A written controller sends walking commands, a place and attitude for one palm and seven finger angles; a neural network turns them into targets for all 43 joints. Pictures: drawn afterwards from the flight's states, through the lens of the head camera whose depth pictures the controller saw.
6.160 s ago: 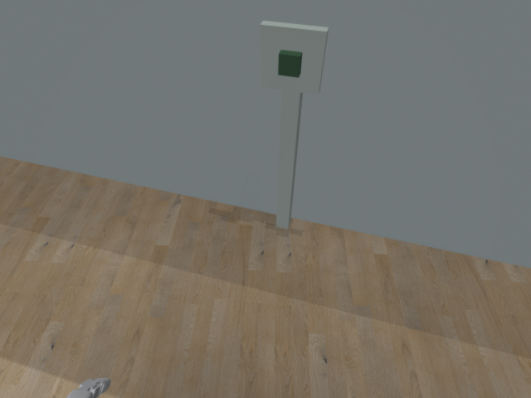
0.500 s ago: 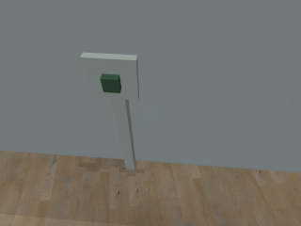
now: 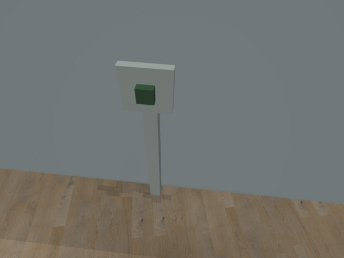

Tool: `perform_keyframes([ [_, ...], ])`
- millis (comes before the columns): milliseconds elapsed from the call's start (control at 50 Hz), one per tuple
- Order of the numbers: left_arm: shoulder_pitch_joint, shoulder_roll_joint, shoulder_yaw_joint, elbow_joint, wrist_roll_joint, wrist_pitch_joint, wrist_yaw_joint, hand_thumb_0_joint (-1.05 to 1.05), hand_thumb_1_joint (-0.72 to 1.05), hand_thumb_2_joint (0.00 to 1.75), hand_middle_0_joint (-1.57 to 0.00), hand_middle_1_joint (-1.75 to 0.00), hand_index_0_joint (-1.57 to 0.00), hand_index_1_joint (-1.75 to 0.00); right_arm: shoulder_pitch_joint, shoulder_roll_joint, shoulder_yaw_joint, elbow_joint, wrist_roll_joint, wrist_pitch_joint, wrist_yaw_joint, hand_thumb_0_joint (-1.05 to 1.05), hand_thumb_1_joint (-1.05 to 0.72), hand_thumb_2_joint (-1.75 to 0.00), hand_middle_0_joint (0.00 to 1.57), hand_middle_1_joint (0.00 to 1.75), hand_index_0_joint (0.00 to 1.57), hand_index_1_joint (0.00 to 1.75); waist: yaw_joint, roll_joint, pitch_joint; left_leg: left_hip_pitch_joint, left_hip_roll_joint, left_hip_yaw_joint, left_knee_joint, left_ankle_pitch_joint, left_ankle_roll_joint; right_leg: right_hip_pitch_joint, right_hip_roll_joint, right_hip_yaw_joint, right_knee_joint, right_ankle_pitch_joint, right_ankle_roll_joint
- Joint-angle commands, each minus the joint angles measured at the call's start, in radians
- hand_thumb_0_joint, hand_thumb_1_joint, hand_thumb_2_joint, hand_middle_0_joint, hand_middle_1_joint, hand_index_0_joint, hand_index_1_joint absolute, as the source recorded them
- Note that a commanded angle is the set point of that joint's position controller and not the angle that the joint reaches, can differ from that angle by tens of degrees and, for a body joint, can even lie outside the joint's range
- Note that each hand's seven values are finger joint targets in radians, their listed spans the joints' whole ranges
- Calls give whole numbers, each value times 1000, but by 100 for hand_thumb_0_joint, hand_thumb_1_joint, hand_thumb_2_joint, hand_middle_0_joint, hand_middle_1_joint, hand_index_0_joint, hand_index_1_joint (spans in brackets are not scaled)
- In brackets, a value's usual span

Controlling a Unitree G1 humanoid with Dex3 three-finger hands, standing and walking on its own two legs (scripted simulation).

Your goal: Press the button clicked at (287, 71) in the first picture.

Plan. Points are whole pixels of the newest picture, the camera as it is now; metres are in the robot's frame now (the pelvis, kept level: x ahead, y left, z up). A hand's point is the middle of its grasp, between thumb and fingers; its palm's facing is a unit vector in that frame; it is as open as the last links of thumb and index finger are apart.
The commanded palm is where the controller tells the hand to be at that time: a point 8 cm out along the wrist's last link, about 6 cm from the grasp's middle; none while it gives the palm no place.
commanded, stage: shuffle to correct the standing spot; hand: left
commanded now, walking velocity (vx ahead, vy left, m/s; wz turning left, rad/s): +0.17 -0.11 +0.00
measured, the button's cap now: (145, 94) +0.58 +0.13 +0.05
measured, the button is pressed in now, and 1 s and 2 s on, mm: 0 0 0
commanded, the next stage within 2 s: come to a stop and stand still in 0.38 s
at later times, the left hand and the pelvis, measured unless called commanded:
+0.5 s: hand out of the picture -0.01 +0.13 -0.19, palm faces +0.03 -0.99 -0.11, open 7.4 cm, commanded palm none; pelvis +0.07 -0.02 -0.02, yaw -1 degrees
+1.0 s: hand out of the picture +0.14 +0.16 -0.18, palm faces +0.02 -0.98 -0.22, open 7.4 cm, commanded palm none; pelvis +0.08 -0.02 -0.01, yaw -2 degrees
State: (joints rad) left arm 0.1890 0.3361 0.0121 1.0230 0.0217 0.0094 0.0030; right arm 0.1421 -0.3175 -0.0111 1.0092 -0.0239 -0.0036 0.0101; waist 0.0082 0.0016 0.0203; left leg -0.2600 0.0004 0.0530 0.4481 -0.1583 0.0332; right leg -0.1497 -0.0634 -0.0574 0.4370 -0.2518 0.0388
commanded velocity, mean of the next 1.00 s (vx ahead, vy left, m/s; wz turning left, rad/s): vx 0.03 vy -0.03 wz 0.00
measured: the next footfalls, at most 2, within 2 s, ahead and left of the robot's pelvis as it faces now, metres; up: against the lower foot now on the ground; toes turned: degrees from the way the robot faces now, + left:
right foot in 1.14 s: +0.10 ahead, -0.16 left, +0.00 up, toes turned -4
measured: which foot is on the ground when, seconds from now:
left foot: down 0.00-1.00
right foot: down 0.00-0.84, up 0.86-1.00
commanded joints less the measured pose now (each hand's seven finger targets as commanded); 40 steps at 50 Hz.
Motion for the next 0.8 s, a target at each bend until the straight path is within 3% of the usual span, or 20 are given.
perform_keyframes([
  [0,47,55,3,-19,-3,-11,11,0,90,90,-20,-30,-20,-30,9,-100,-21,-29,0,-8,-8,0,-90,-90,20,30,20,30,-10,30,-34,23,127,-168,-178,-264,-7,-42,-39,54,-75,-95,-46],
  [80,124,31,-3,10,6,1,8,0,90,90,-20,-30,-20,-30,40,-96,-22,-10,-2,16,-10,0,-90,-90,20,30,20,30,-4,36,35,-35,141,-185,-205,-455,2,-83,-10,30,-48,-220,-47],
  [200,196,17,4,29,-1,-13,7,0,90,90,-20,-30,-20,-30,89,-38,-18,16,3,4,-15,0,-90,-90,20,30,20,30,-8,-33,73,-49,96,-91,-45,-299,2,-94,-43,105,-91,-211,-83],
  [240,211,8,7,30,-1,-13,8,0,90,90,-20,-30,-20,-30,107,-26,-22,27,4,3,-17,0,-90,-90,20,30,20,30,-9,-46,94,-67,94,-83,-17,-321,3,-115,-39,109,-91,-257,-91],
  [300,248,-18,12,42,-2,-14,10,0,90,90,-20,-30,-20,-30,141,3,-25,41,5,-4,-21,0,-90,-90,20,30,20,30,-12,-29,126,-88,89,-61,27,-302,7,-129,-40,117,-74,-263,-107],
  [340,277,-32,15,52,-3,-20,11,0,90,90,-20,-30,-20,-30,162,20,-26,50,8,-12,-24,0,-90,-90,20,30,20,30,-11,-13,106,-80,93,-53,60,-241,13,-105,-40,114,-50,-194,-114],
  [420,321,-63,21,78,-2,-29,14,0,90,90,-20,-30,-20,-30,201,39,-30,74,12,-29,-34,0,-90,-90,20,30,20,30,-14,9,70,-28,113,-38,108,-68,27,-80,-25,77,33,3,-109],
  [460,317,-89,21,78,-1,-29,15,0,90,90,-20,-30,-20,-30,250,27,-38,99,11,-35,-43,0,-90,-90,20,30,20,30,-32,80,41,65,164,-92,83,64,51,-129,6,16,144,101,-93],
  [500,289,-136,15,63,3,-30,19,0,90,90,-20,-30,-20,-30,317,-1,-46,128,11,-33,-59,0,-90,-90,20,30,20,30,-47,187,23,177,250,-202,36,375,106,-220,48,-48,267,76,-61],
  [520,281,-148,11,56,1,-30,25,0,90,90,-20,-30,-20,-30,318,1,-45,133,13,-30,-65,0,-90,-90,20,30,20,30,-42,207,18,234,275,-207,53,607,126,-250,50,-50,254,-14,-53],
  [540,276,-155,14,50,-2,-28,28,0,90,90,-20,-30,-20,-30,300,9,-39,131,13,-24,-69,0,-90,-90,20,30,20,30,-32,204,27,224,267,-166,80,732,114,-216,44,-47,182,-59,-54],
  [560,307,-154,19,61,-7,-27,31,0,90,90,-20,-30,-20,-30,256,23,-35,116,15,-19,-72,0,-90,-90,20,30,20,30,-5,148,24,161,217,-99,137,720,74,-109,28,-36,73,111,-55],
  [580,348,-128,28,71,-5,-32,36,0,90,90,-20,-30,-20,-30,225,51,-34,95,17,-17,-72,0,-90,-90,20,30,20,30,6,33,28,49,143,-7,216,588,14,8,-20,10,34,496,-54],
  [600,388,-72,39,79,-3,-36,46,0,90,90,-20,-30,-20,-30,194,86,-27,69,22,-15,-71,0,-90,-90,20,30,20,30,22,-102,15,-99,82,56,263,286,-27,142,-89,49,63,920,-58],
  [620,417,-53,42,85,-3,-36,57,0,90,90,-20,-30,-20,-30,134,106,-23,37,25,-8,-68,0,-90,-90,20,30,20,30,48,-206,47,-222,35,71,295,-151,-42,223,-165,77,77,1253,-79],
  [640,406,-43,37,82,6,-34,63,0,90,90,-20,-30,-20,-30,95,116,-28,17,29,-4,-65,0,-90,-90,20,30,20,30,52,-219,49,-275,34,56,346,-343,-36,252,-219,99,84,1371,-108],
  [680,381,-52,36,54,17,-24,69,0,90,90,-20,-30,-20,-30,73,142,-30,-2,27,-1,-58,0,-90,-90,20,30,20,30,55,-175,31,-320,18,55,361,-379,-39,286,-243,116,102,1340,-160],
  [720,300,-42,39,14,10,-19,70,0,90,90,-20,-30,-20,-30,91,128,-38,-2,25,3,-52,0,-90,-90,20,30,20,30,20,-152,-3,-245,4,73,252,-273,-39,260,-223,95,145,1283,-167],
  [760,212,-27,42,-27,-7,-14,65,0,90,90,-20,-30,-20,-30,161,114,-46,18,18,9,-51,0,-90,-90,20,30,20,30,-32,-153,-41,-45,-29,105,91,-17,-35,142,-160,46,209,1147,-135],
  [780,168,-30,44,-44,-17,-11,62,0,90,90,-20,-30,-20,-30,212,91,-53,32,11,11,-51,0,-90,-90,20,30,20,30,-64,-126,-63,128,9,86,28,255,-20,11,-130,21,259,970,-108],
])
